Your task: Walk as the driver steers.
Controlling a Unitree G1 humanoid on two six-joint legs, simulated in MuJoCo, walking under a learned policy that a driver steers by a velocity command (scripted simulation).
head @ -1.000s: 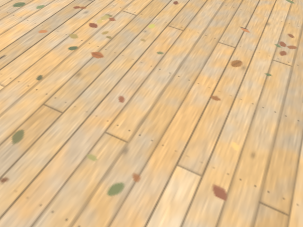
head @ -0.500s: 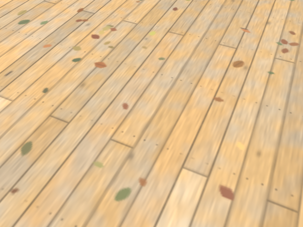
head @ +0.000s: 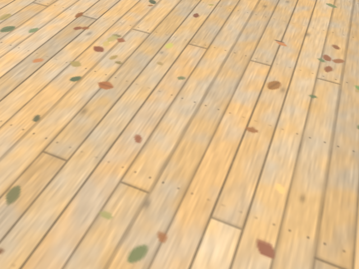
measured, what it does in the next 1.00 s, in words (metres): walks ahead, turning right: right foot, then left foot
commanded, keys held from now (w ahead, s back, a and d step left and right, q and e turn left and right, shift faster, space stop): w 0.04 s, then w+e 0.96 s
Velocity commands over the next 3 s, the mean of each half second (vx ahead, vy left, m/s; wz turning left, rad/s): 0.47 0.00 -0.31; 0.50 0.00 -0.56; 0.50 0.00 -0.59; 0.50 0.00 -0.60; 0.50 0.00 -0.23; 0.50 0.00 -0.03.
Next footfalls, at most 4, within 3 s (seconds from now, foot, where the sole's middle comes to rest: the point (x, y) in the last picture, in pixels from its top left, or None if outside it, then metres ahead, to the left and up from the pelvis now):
0.26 right None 0.31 -0.10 -0.78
0.80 left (182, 235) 0.66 -0.03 -0.78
1.34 right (258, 211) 0.77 -0.35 -0.78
1.88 left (278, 150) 1.09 -0.51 -0.78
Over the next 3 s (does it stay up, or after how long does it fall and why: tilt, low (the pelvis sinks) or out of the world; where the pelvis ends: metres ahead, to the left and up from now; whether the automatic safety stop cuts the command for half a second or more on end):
stays up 1.15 -0.96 -0.02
